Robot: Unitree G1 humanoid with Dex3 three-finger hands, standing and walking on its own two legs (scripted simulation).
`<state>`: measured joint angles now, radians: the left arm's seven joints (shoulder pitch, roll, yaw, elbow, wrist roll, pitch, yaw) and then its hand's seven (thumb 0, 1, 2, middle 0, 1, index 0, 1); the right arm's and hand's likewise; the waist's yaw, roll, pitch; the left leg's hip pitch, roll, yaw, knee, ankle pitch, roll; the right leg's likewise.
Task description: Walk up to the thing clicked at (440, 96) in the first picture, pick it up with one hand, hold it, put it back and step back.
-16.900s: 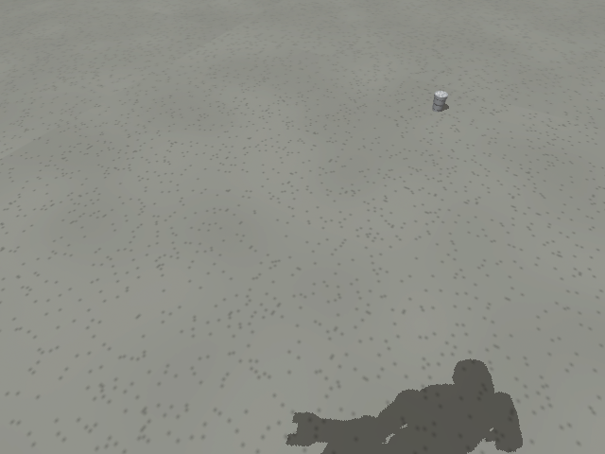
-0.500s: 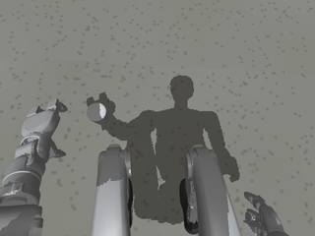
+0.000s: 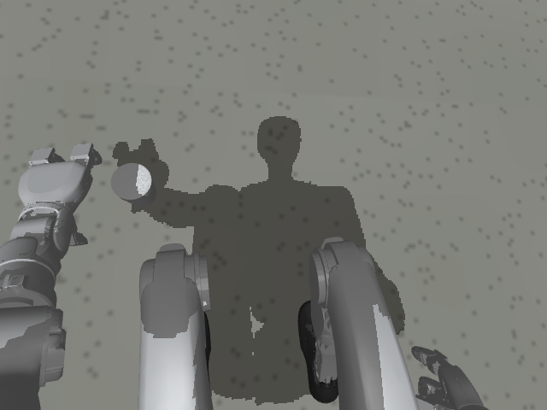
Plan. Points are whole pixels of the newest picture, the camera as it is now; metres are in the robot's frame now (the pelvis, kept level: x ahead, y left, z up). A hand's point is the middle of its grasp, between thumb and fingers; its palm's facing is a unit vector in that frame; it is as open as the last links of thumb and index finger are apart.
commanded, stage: rise first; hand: left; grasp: from above
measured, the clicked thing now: (137, 188) +0.48 +0.27 -0.32
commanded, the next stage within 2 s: approach in 0.60 s
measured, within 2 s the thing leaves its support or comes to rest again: neither
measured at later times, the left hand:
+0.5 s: hand (90, 197) +0.42 +0.31 -0.19, palm faces -0.44 -0.08 -0.90, open 14.1 cm
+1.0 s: hand (125, 183) +0.45 +0.26 -0.21, palm faces -0.44 -0.06 -0.90, open 14.2 cm
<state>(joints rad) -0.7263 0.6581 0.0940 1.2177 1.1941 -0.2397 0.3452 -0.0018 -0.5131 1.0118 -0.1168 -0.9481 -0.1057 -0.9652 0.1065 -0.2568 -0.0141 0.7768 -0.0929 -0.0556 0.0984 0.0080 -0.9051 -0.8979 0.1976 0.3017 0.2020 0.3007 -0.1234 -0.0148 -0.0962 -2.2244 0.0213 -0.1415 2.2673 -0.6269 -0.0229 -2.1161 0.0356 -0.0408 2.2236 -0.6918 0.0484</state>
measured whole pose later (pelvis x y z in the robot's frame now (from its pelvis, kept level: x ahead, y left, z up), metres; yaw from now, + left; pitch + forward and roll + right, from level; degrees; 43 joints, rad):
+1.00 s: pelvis +0.01 +0.00 -0.03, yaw -2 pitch +33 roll -7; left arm -0.93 0.67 0.01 1.45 1.25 -0.21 0.46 0.00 -0.54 1.01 -0.08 -1.03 -0.08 -1.03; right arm 0.10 -0.26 0.05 0.78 -0.15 -0.07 0.12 0.01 -0.91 -0.89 0.20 0.30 0.20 0.30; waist -0.21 -0.04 -0.05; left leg -2.32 0.03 -0.17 2.38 -0.65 -0.04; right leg -2.22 0.06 -0.06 2.33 -0.70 0.05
